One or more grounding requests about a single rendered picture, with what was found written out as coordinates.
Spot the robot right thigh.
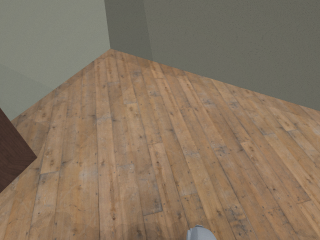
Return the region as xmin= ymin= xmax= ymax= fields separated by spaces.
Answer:
xmin=186 ymin=227 xmax=217 ymax=240

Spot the cabinet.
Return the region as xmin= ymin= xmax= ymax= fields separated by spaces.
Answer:
xmin=0 ymin=108 xmax=37 ymax=193

